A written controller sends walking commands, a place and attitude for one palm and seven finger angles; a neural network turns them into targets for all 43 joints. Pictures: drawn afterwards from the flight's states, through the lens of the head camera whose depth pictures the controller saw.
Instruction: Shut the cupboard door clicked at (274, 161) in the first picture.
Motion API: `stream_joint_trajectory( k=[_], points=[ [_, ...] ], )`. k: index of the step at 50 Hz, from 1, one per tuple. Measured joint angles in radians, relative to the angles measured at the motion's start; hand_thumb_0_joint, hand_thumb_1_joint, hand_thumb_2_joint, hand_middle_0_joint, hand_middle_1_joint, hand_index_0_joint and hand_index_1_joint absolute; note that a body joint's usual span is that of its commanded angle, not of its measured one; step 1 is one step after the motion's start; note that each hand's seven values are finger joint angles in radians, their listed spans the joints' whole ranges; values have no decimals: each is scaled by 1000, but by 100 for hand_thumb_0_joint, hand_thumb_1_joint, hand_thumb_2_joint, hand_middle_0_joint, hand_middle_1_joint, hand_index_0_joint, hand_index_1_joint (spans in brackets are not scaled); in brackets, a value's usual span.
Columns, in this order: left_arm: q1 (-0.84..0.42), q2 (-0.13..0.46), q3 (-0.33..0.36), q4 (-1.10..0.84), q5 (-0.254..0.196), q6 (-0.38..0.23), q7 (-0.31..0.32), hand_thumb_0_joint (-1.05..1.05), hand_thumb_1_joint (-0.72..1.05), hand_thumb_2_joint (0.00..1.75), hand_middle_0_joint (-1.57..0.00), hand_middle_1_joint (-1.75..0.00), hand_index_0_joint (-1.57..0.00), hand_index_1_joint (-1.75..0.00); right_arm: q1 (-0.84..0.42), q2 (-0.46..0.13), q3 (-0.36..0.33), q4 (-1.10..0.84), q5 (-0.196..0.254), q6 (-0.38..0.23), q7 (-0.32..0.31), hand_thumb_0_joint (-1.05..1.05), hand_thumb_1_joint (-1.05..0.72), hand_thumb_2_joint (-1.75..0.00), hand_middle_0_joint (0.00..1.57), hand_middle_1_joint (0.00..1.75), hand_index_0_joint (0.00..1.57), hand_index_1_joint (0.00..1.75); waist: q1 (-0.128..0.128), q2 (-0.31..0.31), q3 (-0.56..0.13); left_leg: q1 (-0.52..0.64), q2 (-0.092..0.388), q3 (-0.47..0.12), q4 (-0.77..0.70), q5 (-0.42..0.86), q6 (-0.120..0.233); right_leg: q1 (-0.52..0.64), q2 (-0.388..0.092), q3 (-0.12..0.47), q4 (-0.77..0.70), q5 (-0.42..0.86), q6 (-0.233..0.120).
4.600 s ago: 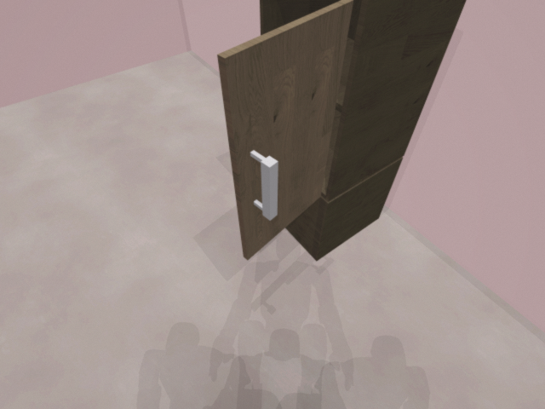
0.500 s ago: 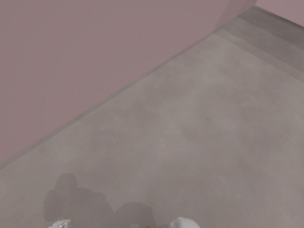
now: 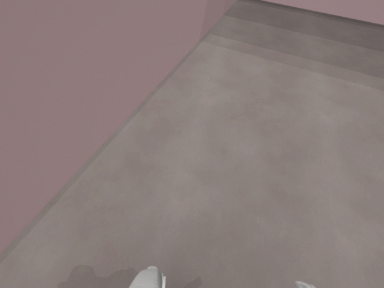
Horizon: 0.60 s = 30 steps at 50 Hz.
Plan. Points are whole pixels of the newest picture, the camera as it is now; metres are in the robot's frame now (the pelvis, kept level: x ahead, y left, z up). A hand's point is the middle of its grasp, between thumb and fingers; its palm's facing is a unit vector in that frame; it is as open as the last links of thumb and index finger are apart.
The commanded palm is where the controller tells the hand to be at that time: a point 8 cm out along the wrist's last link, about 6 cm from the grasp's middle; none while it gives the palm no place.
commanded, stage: walk around to get in front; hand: left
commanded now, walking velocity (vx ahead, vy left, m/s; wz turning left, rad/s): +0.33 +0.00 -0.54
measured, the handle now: out of the picture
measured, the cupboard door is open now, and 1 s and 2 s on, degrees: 100 100 100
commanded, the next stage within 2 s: walk to a spot facing it in 1.00 s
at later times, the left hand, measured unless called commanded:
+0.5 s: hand (161, 189) +0.39 +0.13 -0.16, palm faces -0.38 -0.90 -0.21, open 7.4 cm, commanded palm none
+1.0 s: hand (188, 182) +0.42 +0.05 -0.17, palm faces -0.31 -0.93 -0.21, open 7.3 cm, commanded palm none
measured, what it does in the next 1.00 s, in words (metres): walks ahead, turning right: left foot, then right foot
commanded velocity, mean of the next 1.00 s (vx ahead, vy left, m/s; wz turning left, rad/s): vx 0.36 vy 0.00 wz -0.29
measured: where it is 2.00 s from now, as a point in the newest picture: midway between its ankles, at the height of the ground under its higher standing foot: (246, 212)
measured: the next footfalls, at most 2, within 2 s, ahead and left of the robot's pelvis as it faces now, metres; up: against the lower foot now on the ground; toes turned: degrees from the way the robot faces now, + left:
left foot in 0.10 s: +0.15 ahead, +0.15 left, +0.00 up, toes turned +1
right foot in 0.56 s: +0.31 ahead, -0.16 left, +0.00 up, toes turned -27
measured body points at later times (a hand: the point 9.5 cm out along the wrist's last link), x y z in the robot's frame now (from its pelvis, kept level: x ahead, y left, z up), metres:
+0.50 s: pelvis +0.19 -0.01 -0.01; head +0.24 -0.03 +0.43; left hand +0.41 +0.17 -0.14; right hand +0.04 -0.21 -0.15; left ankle +0.11 +0.15 -0.74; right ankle +0.26 -0.15 -0.71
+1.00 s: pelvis +0.39 -0.13 +0.00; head +0.40 -0.15 +0.45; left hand +0.44 +0.10 -0.15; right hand +0.42 -0.39 -0.14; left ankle +0.56 -0.04 -0.70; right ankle +0.27 -0.14 -0.74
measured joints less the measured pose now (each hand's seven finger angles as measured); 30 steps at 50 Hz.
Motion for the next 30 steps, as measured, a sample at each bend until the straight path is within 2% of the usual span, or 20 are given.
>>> stream_joint_trajectory(
  k=[5,6,8,10,13,16,19,22,25,27,28,29,30],
  points=[
    [44,13,15,20,0,6,-2,1,90,89,-20,-30,-21,-30,-17,14,17,-24,4,-42,-6,1,-91,-90,20,30,20,30,27,-24,-16,130,-43,25,-281,24,20,18,1,56,82,-98,27],
    [50,15,19,24,-4,11,-2,1,90,89,-20,-30,-20,-30,-17,13,21,-30,-1,-58,-10,1,-91,-90,20,30,20,30,23,-20,-21,139,-40,32,-293,80,51,-13,9,55,169,-132,21],
    [35,30,27,40,-5,26,-4,1,90,89,-20,-30,-20,-30,-12,27,32,-37,-12,-76,-20,1,-91,-90,20,30,20,30,16,-34,-15,147,-30,64,-234,50,96,-122,10,27,455,-188,12],
    [11,47,36,43,4,32,-11,1,91,89,-20,-30,-20,-30,20,44,43,-39,-16,-78,-24,1,-91,-90,20,30,20,30,7,-49,-16,191,-21,93,-254,12,106,-233,-8,-23,681,-142,12],
    [-38,62,45,19,14,34,-24,1,91,89,-19,-30,-20,-30,78,59,51,-13,-13,-78,-32,1,-90,-90,20,30,20,30,5,-53,-12,273,-10,131,-344,19,93,-365,-51,-80,816,-17,29],
    [-84,61,43,-13,14,34,-30,1,91,89,-19,-29,-20,-30,135,64,53,26,-8,-81,-38,1,-90,-90,20,30,20,30,-2,-39,-5,347,2,172,-423,22,89,-453,-80,-104,793,48,41],
    [-131,54,34,-32,13,35,-33,1,91,89,-19,-29,-20,-30,193,62,49,63,-9,-80,-37,1,-90,-90,20,30,20,30,-21,-21,5,416,12,215,-470,5,77,-491,-99,-127,667,90,43],
    [-183,46,24,-43,12,38,-35,1,91,89,-19,-29,-19,-30,248,55,42,96,-12,-73,-34,1,-90,-90,20,30,20,30,-53,-8,17,474,20,253,-482,-32,56,-479,-106,-156,487,111,32],
    [-233,37,15,-54,10,35,-36,1,91,89,-19,-29,-19,-30,298,45,38,130,-15,-62,-31,1,-90,-90,20,30,20,30,-83,5,29,524,35,285,-462,-89,25,-431,-91,-184,342,89,7],
    [-255,33,8,-67,9,19,-35,1,91,89,-19,-29,-20,-30,332,40,37,152,-13,-53,-28,1,-90,-90,20,30,20,30,-94,16,34,535,63,293,-388,-148,2,-365,-65,-207,258,72,-21],
    [-261,35,5,-74,9,2,-33,1,91,89,-19,-29,-20,-30,347,43,38,166,-8,-47,-25,1,-90,-90,20,30,20,30,-91,10,34,514,81,288,-291,-178,2,-328,-58,-210,224,94,-41],
    [-265,31,7,-78,8,-18,-26,1,91,89,-19,-29,-20,-30,342,43,39,180,0,-35,-21,1,-90,-90,20,30,20,30,-83,9,40,458,91,245,-125,-209,9,-334,-49,-207,264,86,-56],
    [-264,26,5,-78,2,-32,-17,1,91,89,-19,-29,-20,-30,325,42,39,190,7,-23,-19,1,-91,-90,20,30,20,30,-82,9,49,385,80,176,59,-227,20,-330,-42,-204,298,54,-66]
  ],
)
